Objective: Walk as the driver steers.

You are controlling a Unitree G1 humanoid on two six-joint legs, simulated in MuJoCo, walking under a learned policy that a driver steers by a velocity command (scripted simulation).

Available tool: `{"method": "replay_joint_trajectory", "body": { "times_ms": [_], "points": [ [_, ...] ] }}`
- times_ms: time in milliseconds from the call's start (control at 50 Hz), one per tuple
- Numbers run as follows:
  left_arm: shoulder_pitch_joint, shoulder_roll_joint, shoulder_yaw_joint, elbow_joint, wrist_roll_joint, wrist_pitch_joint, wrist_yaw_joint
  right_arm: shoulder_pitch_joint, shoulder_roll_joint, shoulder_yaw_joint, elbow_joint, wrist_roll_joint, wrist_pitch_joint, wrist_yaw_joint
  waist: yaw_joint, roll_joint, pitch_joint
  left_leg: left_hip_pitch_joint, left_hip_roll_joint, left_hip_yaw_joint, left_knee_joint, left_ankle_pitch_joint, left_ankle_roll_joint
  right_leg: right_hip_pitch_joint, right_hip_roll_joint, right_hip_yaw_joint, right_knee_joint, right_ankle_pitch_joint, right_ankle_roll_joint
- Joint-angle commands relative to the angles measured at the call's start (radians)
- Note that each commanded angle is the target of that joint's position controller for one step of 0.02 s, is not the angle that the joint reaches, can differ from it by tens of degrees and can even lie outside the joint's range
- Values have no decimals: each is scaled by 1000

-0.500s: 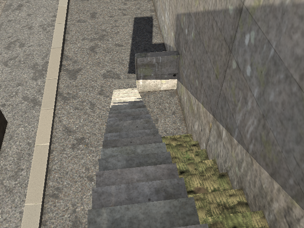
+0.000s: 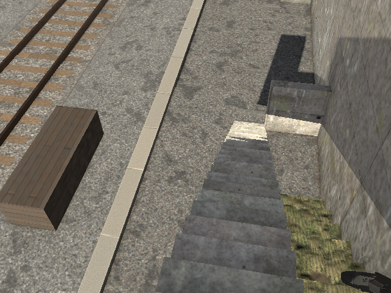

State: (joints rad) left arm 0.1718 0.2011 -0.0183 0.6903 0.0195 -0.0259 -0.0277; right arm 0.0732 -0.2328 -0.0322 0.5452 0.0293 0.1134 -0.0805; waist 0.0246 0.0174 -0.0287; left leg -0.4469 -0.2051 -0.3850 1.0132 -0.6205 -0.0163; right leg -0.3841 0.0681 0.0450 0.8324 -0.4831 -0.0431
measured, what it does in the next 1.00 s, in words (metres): walks ahead: left foot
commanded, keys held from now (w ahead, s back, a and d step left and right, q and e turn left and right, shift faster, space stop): no key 0.22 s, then w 0.40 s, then w+e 0.38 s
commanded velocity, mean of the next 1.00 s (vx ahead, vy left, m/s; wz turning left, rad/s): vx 0.28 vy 0.00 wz -0.05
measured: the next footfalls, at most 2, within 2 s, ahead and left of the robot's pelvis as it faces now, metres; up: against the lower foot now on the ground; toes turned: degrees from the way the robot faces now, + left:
left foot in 0.28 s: +0.05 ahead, +0.19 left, +0.00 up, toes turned -9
right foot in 1.10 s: +0.23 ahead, -0.15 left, -0.19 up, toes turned -7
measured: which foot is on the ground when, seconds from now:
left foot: up 0.00-0.26, down 0.28-1.00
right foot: down 0.00-0.78, up 0.80-1.00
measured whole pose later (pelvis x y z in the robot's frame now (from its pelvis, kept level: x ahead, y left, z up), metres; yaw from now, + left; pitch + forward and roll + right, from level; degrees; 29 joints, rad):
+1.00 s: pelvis +0.15 +0.01 -0.04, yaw -7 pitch +4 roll +1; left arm 0.20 0.27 0.04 0.80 -0.05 0.01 -0.04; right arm 0.44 -0.21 0.02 0.83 0.03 -0.04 -0.05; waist -0.07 0.02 -0.01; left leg -0.22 0.06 -0.05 0.94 -0.79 -0.07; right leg -0.66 0.02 0.11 0.87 0.04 -0.04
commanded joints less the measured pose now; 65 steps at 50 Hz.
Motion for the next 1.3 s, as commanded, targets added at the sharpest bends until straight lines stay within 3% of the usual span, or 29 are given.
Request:
{"method": "replay_joint_trajectory", "body": {
  "times_ms": [20,60,140,200,220,240,320,360,440,560,740,800,820,840,880,940,960,1000,1020,1040,1080,1100,1120,1140,1180,1200,1240,1260,1300],
  "points": [
    [125,152,42,-12,19,-15,-3,-21,-79,-42,-42,21,-32,-5,-7,-136,-30,-428,-3,-101,360,-81,-63,351,-438,693,-313,894,-262],
    [81,110,24,-18,-20,4,14,-9,-60,-43,-5,-2,-10,3,-38,-95,-32,-395,11,-52,460,12,-92,292,-374,542,-290,819,-214],
    [25,76,4,0,-23,40,25,112,48,6,74,-4,16,36,-118,-78,-15,-64,103,164,109,149,-76,50,-206,237,-380,473,-137],
    [128,53,2,73,-31,39,14,118,84,35,150,1,13,48,-59,-145,16,230,172,236,-259,244,-58,-24,-180,189,-459,236,-98],
    [50,84,0,68,-5,9,9,174,68,33,210,-20,-2,53,-83,-162,-1,410,167,254,-72,566,-61,-189,-208,163,-434,383,-121],
    [63,44,-13,81,-34,19,16,169,54,37,172,1,1,48,-102,-220,54,236,181,250,-488,289,-27,11,-185,160,-473,270,-90],
    [203,128,21,119,-47,14,12,130,-83,26,217,-8,-16,36,71,-103,109,203,174,242,-526,320,38,105,-135,194,-520,-81,-41],
    [140,125,22,137,-72,37,30,172,-24,34,240,-9,-47,47,33,-137,104,121,157,256,-546,323,60,184,-135,145,-480,-119,-47],
    [158,86,11,128,-62,48,34,232,-5,34,262,-1,-94,66,41,-45,92,116,133,265,-497,377,110,180,-76,52,-331,-62,-31],
    [132,83,1,130,-60,-7,26,256,-118,11,208,0,-90,71,4,166,66,206,268,12,-530,576,249,57,12,-55,-131,-18,22],
    [148,146,28,131,-70,-34,-14,269,-72,14,158,-18,-122,59,-42,-12,-50,223,126,281,-181,756,85,147,-17,135,0,708,-116],
    [-1,113,26,60,-73,-49,-20,409,-95,8,166,-32,-134,55,-156,92,-42,470,241,171,-303,958,149,-188,25,128,287,562,-65],
    [-47,88,24,32,-78,-48,-16,481,-94,11,172,-34,-137,55,-186,168,8,556,389,40,-329,1192,233,-402,77,148,453,59,-34],
    [-52,90,34,44,-90,-49,-13,478,-67,28,191,-33,-136,45,-167,128,98,543,538,-61,-309,1143,283,-595,19,192,505,-158,-11],
    [-1,74,34,32,-96,-45,-15,383,-84,28,178,-15,-121,34,-98,6,107,362,578,-70,-334,879,246,-547,-74,177,385,-86,25],
    [71,96,62,97,-91,20,-6,445,-82,24,252,-2,-143,30,-100,129,58,328,533,10,-235,539,150,-544,-98,183,329,284,11],
    [63,124,64,69,-69,39,-19,377,-73,30,246,5,-163,25,-61,32,103,119,439,198,-224,372,92,-348,-104,156,-14,644,-11],
    [49,22,50,70,-47,68,-13,346,-127,9,305,3,-180,27,-48,112,23,-169,335,358,-218,252,72,188,-15,-14,-145,840,4],
    [308,83,88,182,-64,85,2,226,-159,6,308,-26,-192,47,89,186,-79,-259,381,347,-87,362,57,408,2,-33,117,923,13],
    [536,149,117,263,-63,103,20,115,-174,1,280,-15,-195,68,200,139,-112,-248,370,411,66,489,14,475,22,-79,126,823,13],
    [951,167,139,395,-11,109,33,-145,-187,-21,230,31,-206,74,470,-120,-33,-427,269,490,840,268,-84,738,-64,-61,-231,871,-83],
    [754,82,93,326,-13,75,18,-106,-73,5,213,10,-191,55,372,-317,186,-350,145,515,1143,-255,-58,391,-156,67,-693,884,-153],
    [607,87,50,325,5,36,7,85,-19,12,177,-38,-203,53,114,-327,199,-576,169,411,1185,-253,13,474,-151,146,-298,1344,-113],
    [550,147,54,277,-8,29,5,233,27,33,146,-32,-223,72,6,-380,89,-633,164,315,1066,-160,17,492,-227,364,-240,1437,-245],
    [425,192,63,253,26,11,-14,312,-40,8,182,41,-240,81,-79,-10,-15,-645,240,189,783,157,48,320,-389,655,-290,777,-331],
    [301,239,68,229,55,-1,-12,204,-35,18,150,63,-209,56,-99,-76,15,-615,264,169,654,206,38,130,-448,854,-396,462,-361],
    [201,128,21,202,28,-15,32,110,-65,8,110,11,-137,8,-116,13,89,-453,238,180,451,306,-47,-96,-349,766,-407,485,-334],
    [259,121,19,233,40,-14,50,199,-35,12,151,-6,-123,14,-137,-30,54,-344,223,202,470,393,-67,-129,-307,701,-380,464,-328],
    [385,47,2,267,-9,-23,80,107,-82,-4,110,-5,-133,43,-97,-111,115,-463,231,165,289,683,-39,14,-228,569,-290,400,-249]
  ]
}}
Velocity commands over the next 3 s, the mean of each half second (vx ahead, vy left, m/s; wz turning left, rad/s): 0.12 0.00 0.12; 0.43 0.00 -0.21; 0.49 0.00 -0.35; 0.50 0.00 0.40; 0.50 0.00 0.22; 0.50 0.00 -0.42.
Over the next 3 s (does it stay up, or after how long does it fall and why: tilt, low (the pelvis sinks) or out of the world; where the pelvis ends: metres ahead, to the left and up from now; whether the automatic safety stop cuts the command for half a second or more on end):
stays up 1.06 -0.04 -0.75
